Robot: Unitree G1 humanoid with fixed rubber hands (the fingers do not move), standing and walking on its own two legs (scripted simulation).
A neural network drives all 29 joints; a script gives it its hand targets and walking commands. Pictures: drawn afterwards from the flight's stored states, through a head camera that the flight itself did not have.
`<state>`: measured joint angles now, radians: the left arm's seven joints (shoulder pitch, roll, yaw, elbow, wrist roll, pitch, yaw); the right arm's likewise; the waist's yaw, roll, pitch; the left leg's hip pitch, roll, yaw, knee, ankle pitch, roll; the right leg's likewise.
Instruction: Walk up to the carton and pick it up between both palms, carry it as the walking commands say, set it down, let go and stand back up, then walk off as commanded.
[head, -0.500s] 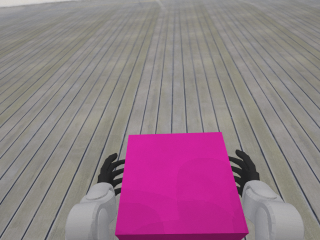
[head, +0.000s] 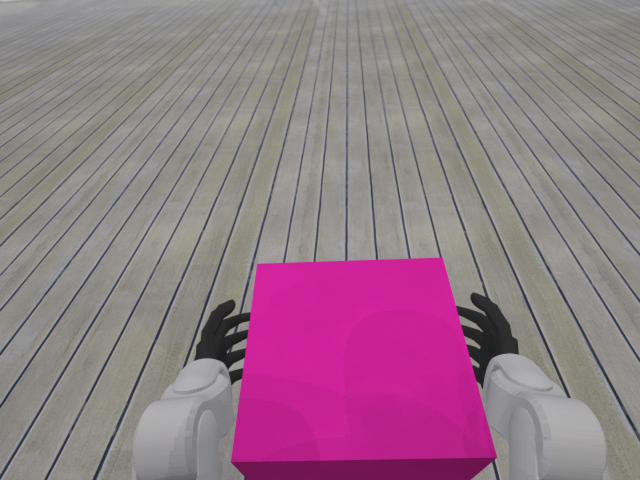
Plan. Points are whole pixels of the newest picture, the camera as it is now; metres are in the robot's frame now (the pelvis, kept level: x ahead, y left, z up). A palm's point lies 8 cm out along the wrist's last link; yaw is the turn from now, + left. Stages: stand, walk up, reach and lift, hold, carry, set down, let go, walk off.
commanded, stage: carry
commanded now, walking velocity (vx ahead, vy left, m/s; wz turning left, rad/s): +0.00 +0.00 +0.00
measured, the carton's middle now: (353, 390) +0.25 +0.00 +0.03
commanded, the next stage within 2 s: hold in 1.10 s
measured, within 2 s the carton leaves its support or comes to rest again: neither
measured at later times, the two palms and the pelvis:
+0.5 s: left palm (211, 354) +0.26 +0.16 +0.08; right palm (473, 349) +0.27 -0.14 +0.09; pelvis +0.01 +0.01 +0.00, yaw +0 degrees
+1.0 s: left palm (214, 343) +0.28 +0.16 +0.08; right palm (466, 341) +0.28 -0.14 +0.08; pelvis +0.03 +0.01 +0.00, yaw +0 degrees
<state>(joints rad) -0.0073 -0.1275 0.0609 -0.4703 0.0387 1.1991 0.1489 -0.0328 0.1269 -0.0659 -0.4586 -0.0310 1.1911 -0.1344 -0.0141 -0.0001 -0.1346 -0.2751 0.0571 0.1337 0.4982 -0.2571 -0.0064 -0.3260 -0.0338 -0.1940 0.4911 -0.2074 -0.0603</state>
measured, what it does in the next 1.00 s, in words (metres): stands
